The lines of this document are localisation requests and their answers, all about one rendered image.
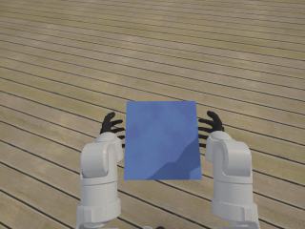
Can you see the right robot forearm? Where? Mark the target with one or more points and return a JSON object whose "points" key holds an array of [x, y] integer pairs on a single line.
{"points": [[233, 199]]}

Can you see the right robot hand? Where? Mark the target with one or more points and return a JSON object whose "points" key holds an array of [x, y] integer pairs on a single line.
{"points": [[216, 124]]}

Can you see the left robot forearm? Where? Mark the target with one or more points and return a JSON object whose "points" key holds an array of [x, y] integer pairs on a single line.
{"points": [[99, 201]]}

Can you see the left robot hand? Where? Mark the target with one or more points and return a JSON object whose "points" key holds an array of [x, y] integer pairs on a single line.
{"points": [[107, 126]]}

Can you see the carton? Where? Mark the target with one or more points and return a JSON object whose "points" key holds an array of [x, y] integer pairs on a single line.
{"points": [[162, 141]]}

